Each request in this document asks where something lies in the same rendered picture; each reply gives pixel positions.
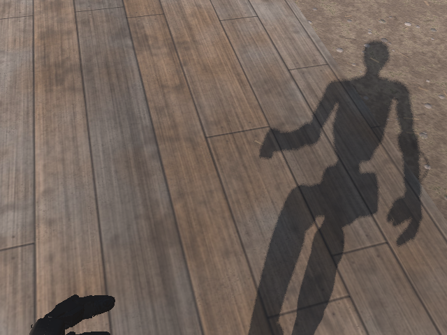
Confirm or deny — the left robot hand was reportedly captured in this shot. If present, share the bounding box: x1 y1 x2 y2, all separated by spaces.
29 295 115 335

